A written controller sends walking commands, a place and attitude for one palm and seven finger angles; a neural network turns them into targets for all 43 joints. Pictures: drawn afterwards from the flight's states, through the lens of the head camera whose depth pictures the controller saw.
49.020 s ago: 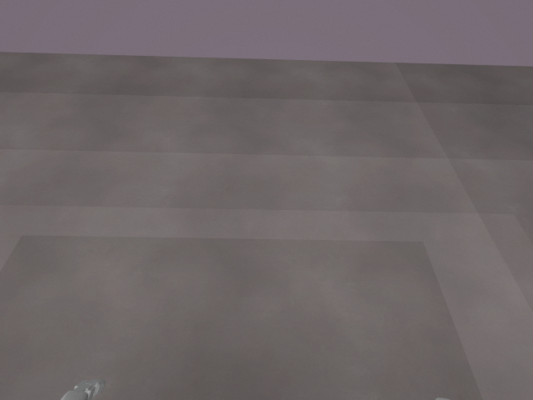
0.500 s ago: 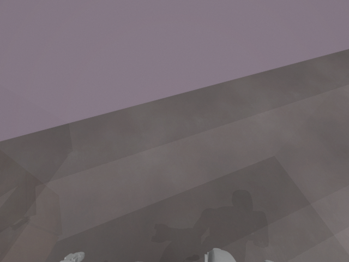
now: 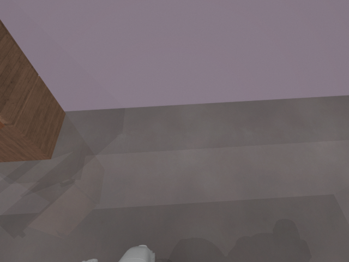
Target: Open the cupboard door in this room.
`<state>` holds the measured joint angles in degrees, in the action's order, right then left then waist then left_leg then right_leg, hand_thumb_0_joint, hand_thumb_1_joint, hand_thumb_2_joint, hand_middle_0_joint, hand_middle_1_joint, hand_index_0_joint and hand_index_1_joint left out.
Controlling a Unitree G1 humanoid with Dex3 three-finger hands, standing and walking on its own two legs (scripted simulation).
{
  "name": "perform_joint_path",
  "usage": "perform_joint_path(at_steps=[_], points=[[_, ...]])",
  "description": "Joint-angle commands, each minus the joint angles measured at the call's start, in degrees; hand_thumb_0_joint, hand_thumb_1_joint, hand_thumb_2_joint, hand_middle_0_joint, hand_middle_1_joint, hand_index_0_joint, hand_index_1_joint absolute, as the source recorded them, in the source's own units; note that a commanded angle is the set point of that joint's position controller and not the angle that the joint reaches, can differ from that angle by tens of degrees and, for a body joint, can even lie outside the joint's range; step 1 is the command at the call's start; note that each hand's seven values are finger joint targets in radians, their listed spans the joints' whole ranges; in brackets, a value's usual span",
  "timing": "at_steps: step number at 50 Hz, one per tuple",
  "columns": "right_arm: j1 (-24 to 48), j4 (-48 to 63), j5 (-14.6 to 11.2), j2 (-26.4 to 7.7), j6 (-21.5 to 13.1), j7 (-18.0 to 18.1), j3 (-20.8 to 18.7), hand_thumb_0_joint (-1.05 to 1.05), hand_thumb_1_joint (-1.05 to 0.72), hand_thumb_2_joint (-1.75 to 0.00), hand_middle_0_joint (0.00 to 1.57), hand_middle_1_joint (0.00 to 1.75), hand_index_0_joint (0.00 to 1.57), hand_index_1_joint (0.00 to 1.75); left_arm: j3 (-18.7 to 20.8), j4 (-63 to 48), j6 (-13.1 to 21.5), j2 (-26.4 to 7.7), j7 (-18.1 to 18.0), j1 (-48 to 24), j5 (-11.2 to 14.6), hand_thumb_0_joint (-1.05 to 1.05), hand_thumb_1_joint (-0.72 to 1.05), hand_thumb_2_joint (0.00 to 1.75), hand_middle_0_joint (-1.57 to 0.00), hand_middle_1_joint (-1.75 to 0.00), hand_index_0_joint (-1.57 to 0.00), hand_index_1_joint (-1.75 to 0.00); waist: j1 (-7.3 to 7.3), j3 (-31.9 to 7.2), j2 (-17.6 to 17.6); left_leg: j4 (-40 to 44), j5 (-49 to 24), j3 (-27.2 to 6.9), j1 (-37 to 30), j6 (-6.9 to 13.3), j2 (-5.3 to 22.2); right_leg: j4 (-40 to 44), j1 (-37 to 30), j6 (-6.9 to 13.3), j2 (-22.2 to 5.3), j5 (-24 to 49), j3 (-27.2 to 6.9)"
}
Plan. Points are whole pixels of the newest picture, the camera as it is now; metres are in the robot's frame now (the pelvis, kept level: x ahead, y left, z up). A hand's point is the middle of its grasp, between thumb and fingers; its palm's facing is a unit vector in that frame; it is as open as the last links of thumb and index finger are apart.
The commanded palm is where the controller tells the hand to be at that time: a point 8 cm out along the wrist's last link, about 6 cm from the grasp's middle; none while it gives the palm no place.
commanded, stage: turn to face it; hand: left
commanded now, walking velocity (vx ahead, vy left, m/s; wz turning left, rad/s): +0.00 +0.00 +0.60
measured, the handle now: out of the picture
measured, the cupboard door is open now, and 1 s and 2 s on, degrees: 48 48 48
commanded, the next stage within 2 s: take the last steps up to it in 1.50 s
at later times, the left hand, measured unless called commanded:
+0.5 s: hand out of the picture +0.08 +0.23 -0.16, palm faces +0.28 -0.92 -0.27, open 7.4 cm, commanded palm none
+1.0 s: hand out of the picture -0.07 +0.21 -0.20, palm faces +0.61 -0.75 -0.25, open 7.4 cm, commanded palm none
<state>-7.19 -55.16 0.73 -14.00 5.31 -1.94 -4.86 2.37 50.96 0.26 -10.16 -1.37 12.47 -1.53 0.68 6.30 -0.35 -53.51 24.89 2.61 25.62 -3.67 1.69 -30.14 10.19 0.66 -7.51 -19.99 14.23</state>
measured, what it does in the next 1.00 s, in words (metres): steps on the spot, turning left: left foot, then right foot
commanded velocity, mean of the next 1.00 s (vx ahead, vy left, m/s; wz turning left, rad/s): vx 0.00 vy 0.00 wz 0.59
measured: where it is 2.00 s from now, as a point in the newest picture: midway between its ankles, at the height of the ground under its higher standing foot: outside the picture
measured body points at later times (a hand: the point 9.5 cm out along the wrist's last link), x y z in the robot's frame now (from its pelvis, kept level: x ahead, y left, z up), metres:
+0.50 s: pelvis +0.02 +0.00 -0.01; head +0.07 +0.01 +0.44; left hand +0.06 +0.28 -0.14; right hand +0.16 -0.22 -0.16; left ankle +0.00 +0.13 -0.74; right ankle +0.05 -0.12 -0.73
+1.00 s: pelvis +0.03 +0.02 -0.02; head +0.06 +0.07 +0.43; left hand -0.11 +0.25 -0.18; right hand +0.29 -0.11 -0.14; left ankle -0.01 +0.10 -0.74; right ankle +0.06 -0.13 -0.70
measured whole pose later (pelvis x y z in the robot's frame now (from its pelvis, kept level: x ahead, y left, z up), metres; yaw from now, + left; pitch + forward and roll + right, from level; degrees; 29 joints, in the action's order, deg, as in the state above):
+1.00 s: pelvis +0.03 +0.02 -0.02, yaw +36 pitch +1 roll +0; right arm -4.9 -51.7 0.9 -13.2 1.8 -1.6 -3.6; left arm 4.2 53.5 -3.0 -14.8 -1.1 14.5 -1.3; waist -0.9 6.2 -3.3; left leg -38.7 18.1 5.3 20.1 3.6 -0.6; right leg -56.5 20.8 -3.7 -9.6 -32.5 8.2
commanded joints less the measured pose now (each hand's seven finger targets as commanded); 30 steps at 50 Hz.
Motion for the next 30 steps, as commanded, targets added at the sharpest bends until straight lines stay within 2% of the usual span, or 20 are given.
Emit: perform_joint_path(at_steps=[1,3,4,5,6,7,8,9,10,12,14,17,20,22,24,25,26,27,28,30], points=[[4.8,6.7,-0.3,-1.9,-2.6,0.1,0.4,0.00,-0.90,-0.90,0.20,0.30,0.20,0.30,3.9,-1.8,0.4,-13.3,-0.5,4.7,-0.2,0.00,0.90,0.90,-0.20,-0.30,-0.20,-0.30,-3.14,-8.1,-12.5,11.0,1.0,3.8,-0.4,1.4,-1.1,3.0,-9.8,5.4,-14.6,42.4,-7.2],[1.8,6.4,0.0,-3.0,-3.1,0.3,0.2,0.00,-0.90,-0.90,0.20,0.30,0.20,0.30,4.1,-1.6,0.4,-14.1,-0.1,4.1,0.1,0.00,0.90,0.90,-0.20,-0.30,-0.20,-0.30,-1.13,-9.6,-10.6,19.8,-5.1,5.5,-7.9,2.4,-2.8,-2.4,-7.0,3.1,-13.7,41.9,-4.3],[-2.0,5.7,0.2,-4.7,-3.4,0.2,-0.3,0.00,-0.90,-0.90,0.20,0.30,0.20,0.30,4.1,-1.7,0.4,-13.8,0.1,3.0,0.5,0.00,0.90,0.90,-0.20,-0.30,-0.20,-0.30,1.37,-11.8,-7.3,26.8,-12.2,4.3,-16.1,3.3,-2.0,-9.9,-2.9,0.9,-12.8,38.3,-2.4],[-6.4,5.1,0.8,-10.8,-3.9,0.6,-1.9,0.00,-0.90,-0.90,0.20,0.30,0.20,0.30,3.8,-3.4,0.1,-11.7,0.5,2.4,0.9,0.00,0.90,0.90,-0.20,-0.30,-0.20,-0.30,4.14,-15.5,5.5,28.9,-29.2,-9.9,-28.5,8.7,9.1,-22.2,11.1,-2.9,-7.5,17.9,-0.4],[-10.9,4.6,0.7,-16.6,-3.8,1.1,-3.2,0.00,-0.90,-0.90,0.20,0.30,0.20,0.30,2.3,-6.7,-0.2,-8.0,0.7,-1.6,1.0,0.00,0.90,0.90,-0.20,-0.30,-0.20,-0.30,6.43,-15.4,18.8,30.8,-54.4,-28.0,-31.9,18.2,23.2,-34.6,24.6,-5.7,-0.1,-19.8,-4.1],[-12.6,3.4,0.3,-16.2,-3.6,1.7,-2.9,0.00,-0.90,-0.90,0.20,0.30,0.20,0.30,2.3,-7.4,-1.3,-9.5,0.0,-4.7,0.4,0.00,0.90,0.90,-0.20,-0.30,-0.20,-0.30,6.50,-15.4,9.1,30.2,-50.1,-26.3,-29.7,19.6,24.4,-38.5,26.3,-5.0,-0.4,-19.2,-11.5],[-10.1,4.2,0.5,-15.1,-3.9,2.5,-2.8,0.00,-0.90,-0.90,0.20,0.30,0.20,0.30,2.5,-6.4,-1.4,-8.0,-0.3,-5.5,0.6,0.00,0.90,0.90,-0.20,-0.30,-0.20,-0.30,5.19,-14.1,11.6,30.6,-44.4,-24.0,-26.6,18.1,20.7,-39.6,27.1,-5.2,-0.5,-15.3,-13.1],[-6.1,5.4,0.5,-12.8,-4.0,2.8,-2.2,0.00,-0.90,-0.90,0.20,0.30,0.20,0.30,2.5,-5.3,-1.4,-8.9,0.0,-5.2,0.6,0.00,0.90,0.90,-0.20,-0.30,-0.20,-0.30,3.64,-11.7,11.5,31.5,-38.9,-20.6,-22.1,16.4,17.6,-39.6,25.9,-5.4,-0.7,-11.0,-14.4],[-2.4,6.3,0.6,-11.5,-4.0,2.8,-1.6,0.00,-0.90,-0.90,0.20,0.30,0.20,0.30,2.8,-4.0,-1.7,-8.8,0.5,-3.7,0.4,0.00,0.90,0.90,-0.20,-0.30,-0.20,-0.30,1.59,-9.1,9.7,32.9,-34.5,-16.5,-17.9,14.5,14.7,-39.1,24.0,-5.5,-0.3,-7.1,-14.4],[-0.5,6.8,0.6,-10.4,-4.4,2.7,-1.0,0.00,-0.90,-0.90,0.20,0.30,0.20,0.30,2.8,-2.7,-2.1,-8.6,0.9,-1.4,0.3,0.00,0.90,0.90,-0.20,-0.30,-0.20,-0.30,-0.20,-7.4,8.2,34.0,-31.2,-13.9,-14.8,12.7,11.5,-36.1,21.5,-5.6,0.7,-3.6,-13.9],[-0.7,6.7,0.6,-10.4,-4.4,2.5,-1.0,0.00,-0.90,-0.90,0.20,0.30,0.20,0.30,2.7,-2.7,-2.1,-8.5,0.9,-0.8,0.3,0.00,0.90,0.90,-0.20,-0.30,-0.20,-0.30,-0.53,-7.5,7.3,34.5,-28.5,-13.9,-14.5,12.6,10.6,-32.3,19.9,-5.7,1.6,-2.7,-13.4],[-1.9,6.4,0.7,-10.5,-4.2,2.2,-1.4,0.00,-0.90,-0.90,0.20,0.30,0.20,0.30,2.6,-3.8,-2.1,-8.0,0.7,-2.8,0.4,0.00,0.90,0.90,-0.20,-0.30,-0.20,-0.30,0.29,-6.9,7.4,34.6,-25.6,-16.4,-13.5,13.1,10.5,-26.2,18.2,-5.7,2.9,-3.3,-13.2],[-2.1,6.5,0.9,-10.6,-3.9,2.2,-1.8,0.00,-0.90,-0.90,0.20,0.30,0.20,0.30,2.4,-5.0,-1.7,-7.6,0.7,-3.7,0.6,0.00,0.90,0.90,-0.20,-0.30,-0.20,-0.30,0.50,-8.3,10.3,32.4,-28.0,-18.8,-13.8,13.1,9.6,-18.0,14.5,-5.3,4.9,-4.7,-12.5],[-1.1,6.9,0.9,-10.8,-3.7,2.3,-2.1,0.00,-0.90,-0.90,0.20,0.30,0.20,0.30,2.4,-4.8,-1.2,-7.4,0.5,-1.9,0.9,0.00,0.90,0.90,-0.20,-0.30,-0.20,-0.30,-0.36,-9.2,9.9,30.1,-30.8,-20.8,-12.2,12.8,9.3,-11.3,9.2,-4.8,6.6,-3.6,-12.0],[0.5,7.4,0.4,-9.9,-3.5,2.2,-2.2,0.00,-0.90,-0.90,0.20,0.30,0.20,0.30,2.8,-4.0,-0.4,-8.5,0.2,2.3,0.9,0.00,0.90,0.90,-0.20,-0.30,-0.20,-0.30,-2.73,-10.0,8.1,25.6,-28.2,-20.4,-6.8,10.2,6.6,1.6,-1.2,-4.4,6.7,5.6,-11.6],[0.0,7.6,-0.1,-7.5,-3.6,2.0,-2.0,0.00,-0.90,-0.90,0.20,0.30,0.20,0.30,3.5,-3.6,0.3,-10.7,-0.2,4.2,0.5,0.00,0.90,0.90,-0.20,-0.30,-0.20,-0.30,-3.60,-11.2,2.3,20.4,-19.9,-17.6,-0.4,7.1,2.8,9.2,-9.7,-3.0,0.9,9.0,-16.7],[-0.8,8.6,-0.5,-3.7,-3.8,1.6,-1.5,0.00,-0.90,-0.90,0.20,0.30,0.20,0.30,4.4,-3.4,0.8,-15.9,-0.7,5.8,-0.3,0.00,0.90,0.90,-0.20,-0.30,-0.20,-0.30,-4.26,-12.0,-14.9,6.4,2.2,-6.4,9.5,2.2,-6.2,12.8,-15.4,3.2,-15.3,16.3,-32.3],[-0.2,9.1,0.1,-5.1,-3.6,1.5,-1.7,0.00,-0.90,-0.90,0.20,0.30,0.20,0.30,3.7,-3.9,0.4,-16.6,-0.6,5.2,0.0,0.00,0.90,0.90,-0.20,-0.30,-0.20,-0.30,-4.06,-10.2,-12.8,-7.2,11.6,-5.9,9.0,1.9,-5.5,12.3,-7.8,8.2,-22.0,22.5,-32.9],[0.7,8.0,0.3,-5.5,-2.9,1.5,-1.9,0.00,-0.90,-0.90,0.20,0.30,0.20,0.30,3.4,-3.9,0.7,-14.2,-0.9,3.3,0.2,0.00,0.90,0.90,-0.20,-0.30,-0.20,-0.30,-3.18,-8.8,-15.8,-14.5,9.7,-7.8,8.8,1.8,-3.1,12.2,-3.4,8.5,-19.3,23.6,-33.0],[-0.9,5.9,0.3,-4.6,-2.0,0.9,-1.7,0.00,-0.90,-0.90,0.20,0.30,0.20,0.30,2.2,-5.1,0.3,-10.2,-0.8,-2.4,0.6,0.00,0.90,0.90,-0.20,-0.30,-0.20,-0.30,0.13,-6.0,-10.8,-20.0,0.5,-6.0,9.3,0.7,-1.0,10.0,-2.4,5.8,-12.3,27.2,-19.4]])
